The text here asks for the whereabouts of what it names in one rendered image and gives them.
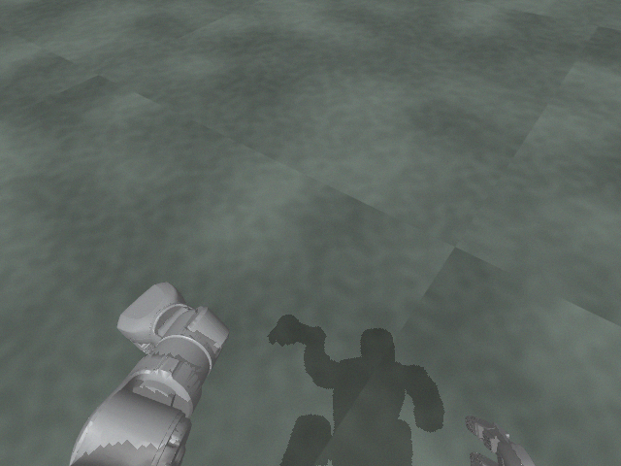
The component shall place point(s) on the right robot hand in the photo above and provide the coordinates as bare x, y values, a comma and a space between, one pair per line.
496, 439

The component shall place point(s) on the left robot hand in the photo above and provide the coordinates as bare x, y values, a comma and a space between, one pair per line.
134, 323

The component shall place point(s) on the left robot arm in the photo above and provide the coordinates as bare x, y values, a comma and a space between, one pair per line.
145, 421

